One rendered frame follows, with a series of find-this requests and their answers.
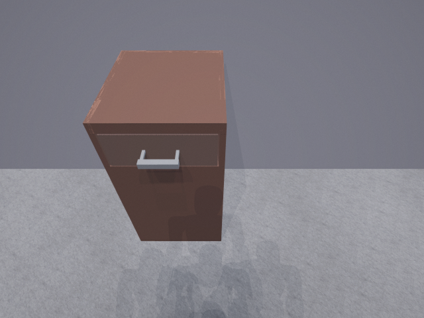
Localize handle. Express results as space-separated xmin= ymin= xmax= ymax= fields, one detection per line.
xmin=136 ymin=150 xmax=180 ymax=169

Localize drawer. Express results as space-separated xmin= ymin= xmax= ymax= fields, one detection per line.
xmin=97 ymin=134 xmax=218 ymax=166

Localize cabinet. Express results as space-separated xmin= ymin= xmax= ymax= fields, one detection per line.
xmin=83 ymin=50 xmax=227 ymax=241

